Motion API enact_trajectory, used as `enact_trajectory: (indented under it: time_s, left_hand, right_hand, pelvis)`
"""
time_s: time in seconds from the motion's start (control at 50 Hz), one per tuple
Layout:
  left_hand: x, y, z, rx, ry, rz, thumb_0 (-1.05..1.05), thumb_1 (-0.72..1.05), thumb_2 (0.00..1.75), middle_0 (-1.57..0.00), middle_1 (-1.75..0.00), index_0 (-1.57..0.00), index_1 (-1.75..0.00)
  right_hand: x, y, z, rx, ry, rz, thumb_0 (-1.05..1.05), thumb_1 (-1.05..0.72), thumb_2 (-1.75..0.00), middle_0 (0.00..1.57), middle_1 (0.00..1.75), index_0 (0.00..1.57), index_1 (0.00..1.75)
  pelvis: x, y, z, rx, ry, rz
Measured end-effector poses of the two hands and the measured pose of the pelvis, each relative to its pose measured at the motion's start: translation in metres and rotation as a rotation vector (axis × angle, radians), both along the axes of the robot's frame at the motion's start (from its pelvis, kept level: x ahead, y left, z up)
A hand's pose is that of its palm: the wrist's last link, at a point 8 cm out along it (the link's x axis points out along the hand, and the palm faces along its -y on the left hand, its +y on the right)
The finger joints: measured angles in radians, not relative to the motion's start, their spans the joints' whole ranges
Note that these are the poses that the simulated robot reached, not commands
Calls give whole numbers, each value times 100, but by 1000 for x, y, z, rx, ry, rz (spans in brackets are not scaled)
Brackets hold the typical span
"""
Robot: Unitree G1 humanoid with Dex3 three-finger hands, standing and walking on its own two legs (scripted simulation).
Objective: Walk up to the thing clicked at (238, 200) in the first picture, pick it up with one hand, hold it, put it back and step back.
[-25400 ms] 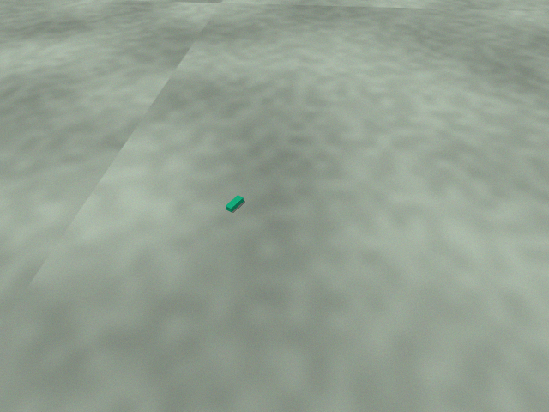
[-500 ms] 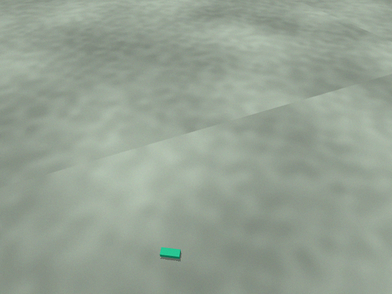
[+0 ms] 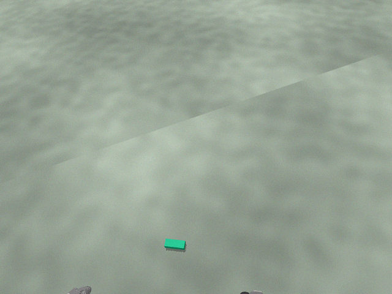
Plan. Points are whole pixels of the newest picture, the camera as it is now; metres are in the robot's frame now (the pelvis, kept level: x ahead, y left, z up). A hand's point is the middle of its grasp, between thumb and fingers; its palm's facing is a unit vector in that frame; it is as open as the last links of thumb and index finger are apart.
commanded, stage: stand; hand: left
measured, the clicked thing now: (175, 244) +0.46 +0.19 -0.74
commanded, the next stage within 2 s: walk up in 0.82 s
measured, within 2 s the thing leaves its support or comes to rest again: neither
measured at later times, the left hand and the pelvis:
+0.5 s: hand out of the picture +0.12 +0.25 -0.13, palm faces -0.01 -0.94 -0.33, open 7.4 cm; pelvis +0.05 +0.00 +0.02, yaw +1 degrees
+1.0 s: hand out of the picture +0.11 +0.26 -0.14, palm faces -0.02 -0.92 -0.38, open 7.4 cm; pelvis +0.00 -0.01 +0.02, yaw +2 degrees
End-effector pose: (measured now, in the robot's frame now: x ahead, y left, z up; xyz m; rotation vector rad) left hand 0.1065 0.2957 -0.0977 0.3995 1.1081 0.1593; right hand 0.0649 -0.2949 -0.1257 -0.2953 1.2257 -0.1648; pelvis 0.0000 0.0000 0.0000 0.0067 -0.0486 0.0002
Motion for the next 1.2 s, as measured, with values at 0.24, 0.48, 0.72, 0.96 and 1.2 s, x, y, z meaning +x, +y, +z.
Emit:
enact_trajectory:
  time_s: [0.24, 0.48, 0.72, 0.96, 1.2]
  left_hand:
    - [2, 14, -12, -93, 11, 98, 0, 91, 90, -20, -30, -20, -30]
    - [10, 3, 0, -66, 77, 100, 0, 91, 90, -20, -30, -20, -30]
    - [12, -10, 7, -39, 82, 118, 0, 91, 90, -20, -30, -20, -30]
    - [6, -3, 0, -22, 87, 116, 0, 90, 90, -21, -30, -20, -30]
    - [-13, 50, -29, -15, -39, 52, 0, 90, 90, -20, -30, -20, -30]
  right_hand:
    - [-24, -2, 35, -91, 76, -48, 1, -91, -90, 20, 30, 20, 30]
    - [71, 3, 33, -39, -67, 6, 1, -91, -90, 20, 30, 20, 30]
    - [92, -4, 28, -3, -56, 28, 0, -91, -90, 20, 30, 20, 30]
    - [47, -29, 23, -62, 50, -4, 0, -91, -90, 20, 30, 20, 30]
    - [-74, 0, 18, -150, 133, -13, 0, -91, -90, 20, 30, 20, 30]
  pelvis:
    - [27, 9, 14, -3, -21, 3]
    - [49, 3, 21, -3, -9, 15]
    - [53, -12, 24, -2, 4, 24]
    - [18, -13, 18, 14, 16, 32]
    - [-65, 33, -12, 13, -10, 43]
